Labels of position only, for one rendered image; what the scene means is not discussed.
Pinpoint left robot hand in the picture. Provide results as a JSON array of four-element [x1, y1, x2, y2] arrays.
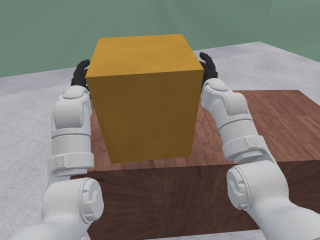
[[70, 59, 92, 99]]

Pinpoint robot right upper arm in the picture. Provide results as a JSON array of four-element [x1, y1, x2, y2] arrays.
[[226, 160, 320, 240]]

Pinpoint robot left upper arm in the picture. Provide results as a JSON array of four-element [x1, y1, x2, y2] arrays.
[[8, 177, 104, 240]]

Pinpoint pedestal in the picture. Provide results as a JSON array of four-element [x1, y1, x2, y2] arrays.
[[70, 90, 320, 240]]

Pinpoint robot right forearm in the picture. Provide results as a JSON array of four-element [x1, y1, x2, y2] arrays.
[[201, 78, 289, 197]]

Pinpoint carton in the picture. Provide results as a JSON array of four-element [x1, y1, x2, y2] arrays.
[[85, 34, 204, 164]]

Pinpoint robot left forearm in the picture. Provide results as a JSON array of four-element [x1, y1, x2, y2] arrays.
[[41, 85, 95, 219]]

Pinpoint right robot hand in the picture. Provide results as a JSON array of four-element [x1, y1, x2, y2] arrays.
[[199, 52, 218, 94]]

